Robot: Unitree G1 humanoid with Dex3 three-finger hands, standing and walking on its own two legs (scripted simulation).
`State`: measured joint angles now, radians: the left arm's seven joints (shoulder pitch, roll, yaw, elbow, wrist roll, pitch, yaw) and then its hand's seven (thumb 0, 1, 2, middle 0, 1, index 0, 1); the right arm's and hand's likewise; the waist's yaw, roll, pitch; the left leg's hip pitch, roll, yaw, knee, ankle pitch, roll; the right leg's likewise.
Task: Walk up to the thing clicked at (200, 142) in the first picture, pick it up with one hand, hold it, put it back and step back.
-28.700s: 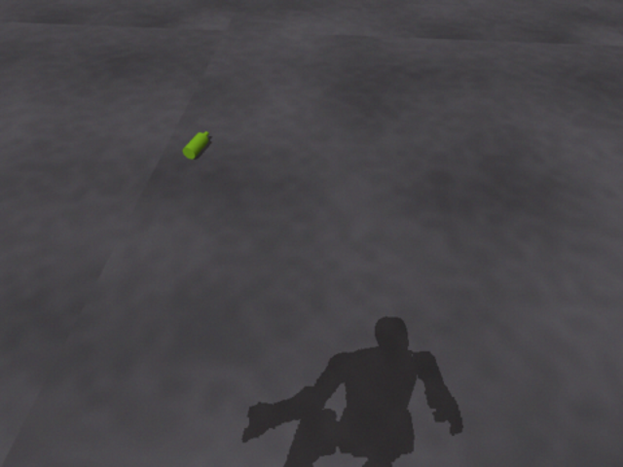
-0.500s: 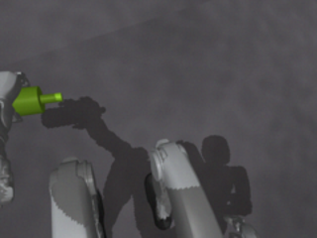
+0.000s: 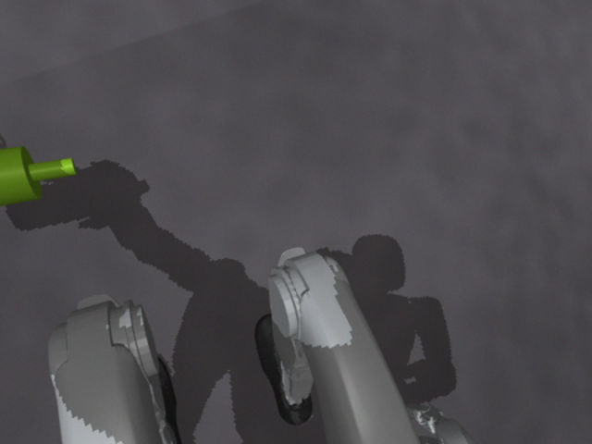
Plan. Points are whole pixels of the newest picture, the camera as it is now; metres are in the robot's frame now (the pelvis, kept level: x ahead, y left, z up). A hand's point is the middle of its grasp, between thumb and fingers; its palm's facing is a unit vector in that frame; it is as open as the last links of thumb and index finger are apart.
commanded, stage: lower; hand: left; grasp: from above
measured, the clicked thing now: out of the picture +0.49 +0.29 -0.21
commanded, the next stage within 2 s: rest in 0.34 s
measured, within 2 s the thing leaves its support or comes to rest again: neither
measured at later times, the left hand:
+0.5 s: hand out of the picture +0.49 +0.30 -0.23, palm faces -0.46 -0.08 -0.88, open 9.7 cm
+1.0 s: hand (3, 191) +0.49 +0.29 -0.27, palm faces -0.46 -0.09 -0.88, open 9.7 cm
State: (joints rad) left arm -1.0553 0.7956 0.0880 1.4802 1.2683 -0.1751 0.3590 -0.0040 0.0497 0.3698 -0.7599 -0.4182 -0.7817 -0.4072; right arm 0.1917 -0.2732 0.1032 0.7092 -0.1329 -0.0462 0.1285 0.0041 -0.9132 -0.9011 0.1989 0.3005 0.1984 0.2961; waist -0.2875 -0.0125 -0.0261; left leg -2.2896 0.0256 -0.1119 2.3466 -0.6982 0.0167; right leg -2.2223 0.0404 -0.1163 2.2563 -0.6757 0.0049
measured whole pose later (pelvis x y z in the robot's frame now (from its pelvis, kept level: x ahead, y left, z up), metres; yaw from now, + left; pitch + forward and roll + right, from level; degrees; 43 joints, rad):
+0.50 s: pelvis +0.00 +0.00 -0.03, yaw -2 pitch +34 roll -10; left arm -1.08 0.88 0.10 1.54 1.29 -0.20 0.40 0.00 0.06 0.33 -0.77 -0.41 -0.79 -0.40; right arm 0.16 -0.28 0.17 0.68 -0.16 -0.07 0.14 0.00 -0.91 -0.90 0.20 0.30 0.20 0.30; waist -0.32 -0.05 0.04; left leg -2.36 0.02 -0.15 2.46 -0.70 0.02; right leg -2.28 0.04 -0.15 2.34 -0.67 0.01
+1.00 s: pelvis +0.00 +0.00 -0.04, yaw -5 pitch +32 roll -12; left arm -1.10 0.96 0.10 1.62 1.29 -0.20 0.48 0.00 0.08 0.31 -0.78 -0.37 -0.80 -0.36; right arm 0.15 -0.31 0.24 0.66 -0.19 -0.12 0.17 0.00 -0.90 -0.89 0.20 0.30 0.20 0.30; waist -0.36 -0.10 0.10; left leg -2.37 0.03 -0.19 2.51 -0.73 0.02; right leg -2.27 0.06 -0.18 2.36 -0.67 0.02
